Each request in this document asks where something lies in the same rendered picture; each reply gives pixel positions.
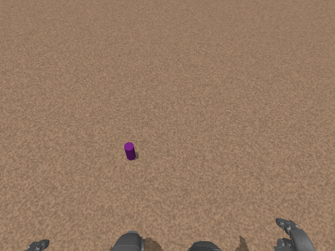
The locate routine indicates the right robot hand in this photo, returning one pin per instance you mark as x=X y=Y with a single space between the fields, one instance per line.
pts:
x=299 y=239

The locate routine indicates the left robot hand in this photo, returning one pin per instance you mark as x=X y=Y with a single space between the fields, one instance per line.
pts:
x=38 y=246

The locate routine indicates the can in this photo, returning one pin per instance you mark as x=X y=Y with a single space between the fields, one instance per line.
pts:
x=130 y=151

